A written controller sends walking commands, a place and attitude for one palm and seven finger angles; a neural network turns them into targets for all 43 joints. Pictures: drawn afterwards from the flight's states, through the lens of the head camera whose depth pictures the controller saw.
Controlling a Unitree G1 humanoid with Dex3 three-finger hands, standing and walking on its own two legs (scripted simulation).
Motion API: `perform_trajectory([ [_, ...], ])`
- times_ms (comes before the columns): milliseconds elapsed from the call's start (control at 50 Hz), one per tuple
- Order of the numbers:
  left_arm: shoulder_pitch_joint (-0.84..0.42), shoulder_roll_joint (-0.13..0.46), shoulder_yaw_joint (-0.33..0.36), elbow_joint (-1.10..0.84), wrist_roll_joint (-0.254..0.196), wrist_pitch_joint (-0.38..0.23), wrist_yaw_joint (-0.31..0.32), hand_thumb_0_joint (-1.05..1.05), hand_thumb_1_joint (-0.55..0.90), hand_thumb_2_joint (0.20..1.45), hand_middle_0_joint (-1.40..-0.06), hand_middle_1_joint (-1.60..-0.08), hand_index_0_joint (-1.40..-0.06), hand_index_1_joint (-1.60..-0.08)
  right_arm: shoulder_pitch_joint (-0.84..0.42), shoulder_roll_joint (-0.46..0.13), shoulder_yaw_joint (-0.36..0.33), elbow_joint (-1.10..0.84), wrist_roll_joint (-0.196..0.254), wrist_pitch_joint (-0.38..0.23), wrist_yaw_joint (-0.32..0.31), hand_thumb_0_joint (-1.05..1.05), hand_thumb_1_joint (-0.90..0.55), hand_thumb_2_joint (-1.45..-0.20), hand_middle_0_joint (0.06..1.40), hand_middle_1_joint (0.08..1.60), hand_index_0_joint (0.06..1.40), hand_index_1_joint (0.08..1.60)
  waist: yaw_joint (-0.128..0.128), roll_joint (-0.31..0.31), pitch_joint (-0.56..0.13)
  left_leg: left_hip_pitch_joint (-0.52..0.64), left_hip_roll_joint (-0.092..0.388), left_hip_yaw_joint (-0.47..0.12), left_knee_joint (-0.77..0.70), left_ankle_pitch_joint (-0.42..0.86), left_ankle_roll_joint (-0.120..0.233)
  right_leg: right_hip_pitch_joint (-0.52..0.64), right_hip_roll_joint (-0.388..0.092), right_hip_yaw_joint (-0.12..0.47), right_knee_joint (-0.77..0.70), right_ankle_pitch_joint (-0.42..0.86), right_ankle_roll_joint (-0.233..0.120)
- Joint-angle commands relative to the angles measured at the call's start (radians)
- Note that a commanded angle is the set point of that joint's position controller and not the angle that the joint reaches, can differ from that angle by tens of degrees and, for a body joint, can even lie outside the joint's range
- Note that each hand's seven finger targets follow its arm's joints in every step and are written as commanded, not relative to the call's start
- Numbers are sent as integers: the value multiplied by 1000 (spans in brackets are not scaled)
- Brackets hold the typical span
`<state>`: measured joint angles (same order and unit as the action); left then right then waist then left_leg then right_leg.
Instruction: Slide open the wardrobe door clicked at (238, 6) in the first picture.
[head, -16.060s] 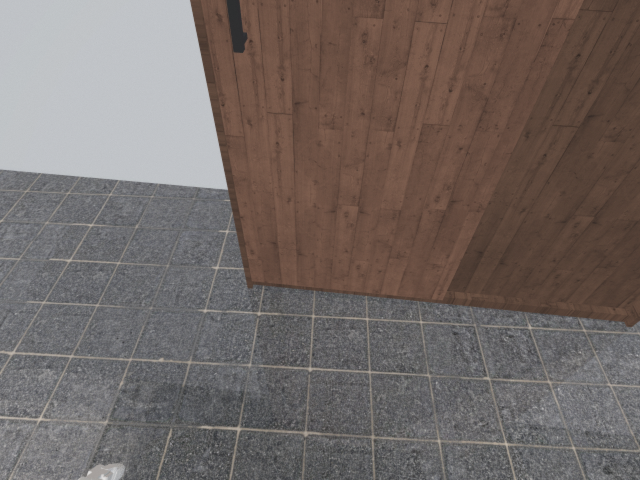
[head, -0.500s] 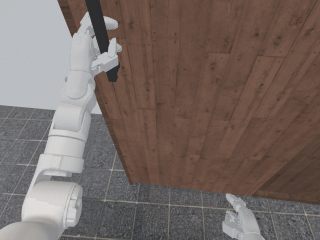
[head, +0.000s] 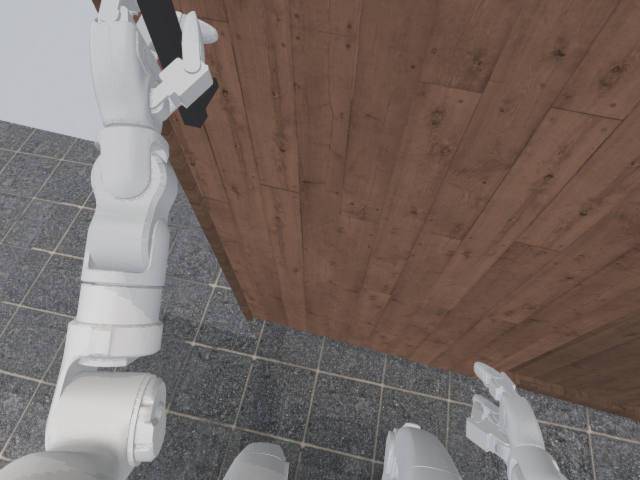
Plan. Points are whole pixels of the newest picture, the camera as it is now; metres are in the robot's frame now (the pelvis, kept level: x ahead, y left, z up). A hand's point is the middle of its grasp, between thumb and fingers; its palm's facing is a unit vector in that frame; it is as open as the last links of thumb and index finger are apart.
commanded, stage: step sideways, sliding the door along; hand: left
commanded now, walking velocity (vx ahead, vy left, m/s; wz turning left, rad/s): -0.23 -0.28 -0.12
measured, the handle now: (175, 15) +0.45 +0.22 +0.26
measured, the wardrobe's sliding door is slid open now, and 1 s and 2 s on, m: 0.01 0.17 0.33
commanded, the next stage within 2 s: none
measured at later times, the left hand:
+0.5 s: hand (247, 70) +0.42 +0.15 +0.23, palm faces +0.50 -0.87 -0.06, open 6.6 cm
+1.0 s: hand (373, 102) +0.40 +0.04 +0.23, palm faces +0.28 -0.96 -0.01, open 6.6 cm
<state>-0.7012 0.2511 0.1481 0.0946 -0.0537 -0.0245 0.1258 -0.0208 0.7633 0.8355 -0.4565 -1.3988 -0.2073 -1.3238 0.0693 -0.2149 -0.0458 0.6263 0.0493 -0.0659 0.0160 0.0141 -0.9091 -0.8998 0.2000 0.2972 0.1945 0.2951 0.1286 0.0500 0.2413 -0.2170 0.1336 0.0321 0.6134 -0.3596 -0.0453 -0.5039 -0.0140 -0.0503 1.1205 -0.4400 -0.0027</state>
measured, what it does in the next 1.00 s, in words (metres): steps to the right: right foot, then left foot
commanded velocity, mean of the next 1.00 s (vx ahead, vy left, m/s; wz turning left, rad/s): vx -0.22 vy -0.16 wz -0.11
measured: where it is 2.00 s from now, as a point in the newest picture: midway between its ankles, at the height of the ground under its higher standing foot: outside the picture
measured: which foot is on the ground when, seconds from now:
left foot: down 0.00-0.24, up 0.26-0.38, down 0.40-1.00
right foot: up 0.00-0.22, down 0.24-0.40, up 0.42-0.72, down 0.74-0.90, up 0.92-1.00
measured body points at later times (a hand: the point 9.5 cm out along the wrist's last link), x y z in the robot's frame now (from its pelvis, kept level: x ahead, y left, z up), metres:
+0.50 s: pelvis +0.06 -0.11 +0.00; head +0.17 -0.08 +0.43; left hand +0.39 +0.20 +0.24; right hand +0.28 -0.32 -0.10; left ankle +0.03 +0.01 -0.73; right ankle +0.10 -0.25 -0.66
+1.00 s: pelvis +0.08 -0.13 +0.00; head +0.15 -0.11 +0.44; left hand +0.38 +0.09 +0.23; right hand +0.30 -0.34 -0.09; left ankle +0.06 -0.03 -0.73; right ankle +0.08 -0.28 -0.66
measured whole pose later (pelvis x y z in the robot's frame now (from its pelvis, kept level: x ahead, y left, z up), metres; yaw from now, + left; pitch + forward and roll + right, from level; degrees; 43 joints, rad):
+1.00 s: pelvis +0.08 -0.13 +0.00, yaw +0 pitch -1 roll -3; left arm -0.27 0.13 0.11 -0.41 -0.02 -0.04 0.17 -0.04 0.76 0.79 -0.44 -1.47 -0.15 -1.24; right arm 0.08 -0.22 -0.05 0.59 0.03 -0.14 0.03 0.01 -0.91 -0.90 0.20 0.30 0.21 0.31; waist 0.09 0.04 0.20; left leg -0.25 0.07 0.08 0.63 -0.36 0.03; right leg -0.50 -0.03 -0.02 1.10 -0.50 0.01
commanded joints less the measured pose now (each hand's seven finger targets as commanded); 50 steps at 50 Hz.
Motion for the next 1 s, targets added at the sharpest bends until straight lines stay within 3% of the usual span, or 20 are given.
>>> perform_trajectory([
  [0, -520, -68, -253, -424, 2, -142, -111, 0, 900, 900, -450, -1400, -450, -1400, 7, -129, -40, -164, -5, -35, 16, 0, -900, -900, 200, 300, 200, 300, -176, 257, -557, 590, 245, -63, -84, 1110, 142, -187, -16, -37, -124, 60, 26],
  [160, -302, 76, -125, -497, -2, -153, -96, 0, 900, 900, -450, -1400, -450, -1400, -41, -100, -14, -226, 11, -95, 16, 0, -900, -900, 200, 300, 200, 300, -158, 321, -524, 396, 193, 79, 48, 1063, 51, 245, 63, -110, -604, 338, 31],
  [180, -280, 112, -96, -511, 4, -157, -92, 0, 900, 900, -450, -1400, -450, -1400, -60, -92, -6, -230, 21, -95, 14, 0, -900, -900, 200, 300, 200, 300, -144, 234, -529, 285, 156, 81, 124, 889, 44, 368, 25, -78, -660, 542, 22],
  [220, -198, 192, -45, -489, 15, -147, -71, 0, 900, 900, -450, -1400, -450, -1400, -93, -53, 9, -215, 15, -92, -13, 0, -900, -900, 200, 300, 200, 300, -137, -89, -527, -103, -46, 99, 354, -114, -22, 557, -268, 172, -638, 1411, -91],
  [260, -163, 223, 16, -607, 2, -148, -59, 0, 900, 900, -450, -1400, -450, -1400, -43, -47, 8, -179, 19, -99, -28, 0, -900, -900, 200, 300, 200, 300, -111, -309, -553, -188, -80, 10, 432, -338, -16, 575, -303, 220, -588, 1564, -136],
  [300, -157, 177, 5, -667, 0, -163, -45, 0, 900, 900, -450, -1400, -450, -1400, -42, -56, 15, -148, 17, -96, -30, 0, -900, -900, 200, 300, 200, 300, -127, -346, -628, -226, -46, -21, 233, -306, -8, 723, -313, 215, -490, 1633, -179],
  [340, -157, 139, -33, -692, -3, -189, -39, 0, 900, 900, -450, -1400, -450, -1400, -26, -70, 16, -137, 12, -80, -37, 0, -900, -900, 200, 300, 200, 300, -179, -158, -663, 130, 41, -10, -155, 272, 0, 456, -218, 82, -345, 1257, -87],
  [360, -177, 134, -35, -740, -12, -201, -47, 0, 900, 900, -450, -1400, -450, -1400, -45, -114, -27, -165, -3, -75, -35, 0, -900, -900, 200, 300, 200, 300, -167, 87, -683, 483, 276, -205, -175, 1056, 99, 67, -66, 6, -208, 524, 18],
  [380, -194, 101, -50, -724, 0, -212, -62, 0, 900, 900, -450, -1400, -450, -1400, -54, -136, -51, -193, -8, -77, -4, 0, -900, -900, 200, 300, 200, 300, -117, 191, -738, 597, 436, -271, -118, 1466, 197, -60, -27, 66, -70, -139, 25],
  [480, -204, 11, -148, -675, 25, -159, -61, 0, 900, 900, -450, -1400, -450, -1400, -13, -115, -43, -205, 10, -140, 30, 0, -900, -900, 200, 300, 200, 300, -145, 281, -567, 568, 248, 27, -88, 1200, 110, -88, 3, -21, -74, 39, 21],
  [640, -80, -23, -223, -748, 13, -136, -66, 0, 900, 900, -450, -1400, -450, -1400, -11, -86, 5, -222, -10, -204, -1, 0, -900, -900, 200, 300, 200, 300, -158, 337, -475, 419, 183, 133, -37, 1047, 79, 144, 22, -98, -451, 226, 37],
  [700, -26, 2, -219, -766, 28, -146, -62, 0, 900, 900, -450, -1400, -450, -1400, -42, -73, 21, -219, -1, -203, -9, 0, -900, -900, 200, 300, 200, 300, -144, 123, -494, 215, 96, 135, 162, 688, 46, 382, -56, -48, -623, 799, 31],
  [740, 55, 41, -201, -782, 42, -139, -42, 0, 900, 900, -450, -1400, -450, -1400, -34, -42, 27, -203, -10, -190, -30, 0, -900, -900, 200, 300, 200, 300, -133, -167, -509, -112, -94, 76, 351, -108, -13, 537, -310, 244, -590, 1539, -91],
  [760, 95, 42, -185, -808, 38, -135, -33, 0, 900, 900, -450, -1400, -450, -1400, -6, -50, 17, -181, -8, -177, -32, 0, -900, -900, 200, 300, 200, 300, -114, -285, -536, -179, -112, -11, 424, -290, 3, 563, -353, 300, -581, 1554, -130],
  [800, 71, -3, -222, -923, 36, -151, -24, 0, 900, 900, -450, -1400, -450, -1400, -28, -38, 29, -173, -6, -166, -34, 0, -900, -900, 200, 300, 200, 300, -129, -342, -565, -218, -104, -70, 341, -296, 27, 616, -348, 249, -530, 1486, -153],
  [840, 70, -46, -257, -934, 36, -169, -18, 0, 900, 900, -450, -1400, -450, -1400, -36, -45, 27, -156, -13, -154, -32, 0, -900, -900, 200, 300, 200, 300, -165, -242, -589, -49, -78, -28, -24, -1, 15, 512, -260, 118, -409, 1292, -112],
  [860, 69, -51, -268, -941, 33, -183, -27, 0, 900, 900, -450, -1400, -450, -1400, -31, -61, 10, -163, -16, -138, -29, 0, -900, -900, 200, 300, 200, 300, -179, -131, -615, 212, 9, -29, -142, 512, 35, 294, -171, 39, -309, 977, -35],
  [880, 80, -81, -301, -953, 26, -196, -47, 0, 900, 900, -450, -1400, -450, -1400, -70, -106, -20, -212, -22, -135, -14, 0, -900, -900, 200, 300, 200, 300, -144, 112, -630, 352, 257, -249, -154, 1051, 150, 68, -38, -9, -150, 274, 32],
  [900, 58, -117, -332, -905, 24, -202, -67, 0, 900, 900, -450, -1400, -450, -1400, -70, -111, -31, -232, -14, -129, 13, 0, -900, -900, 200, 300, 200, 300, -129, 119, -655, 360, 324, -228, -169, 1114, 204, 20, -23, 59, 13, -136, 8],
  [980, 60, -58, -243, -846, 45, -189, -58, 0, 900, 900, -450, -1400, -450, -1400, -10, -118, -36, -211, -19, -125, 39, 0, -900, -900, 200, 300, 200, 300, -157, 137, -542, 486, 285, -137, -123, 1164, 147, -225, -8, 45, 209, -95, 16],
])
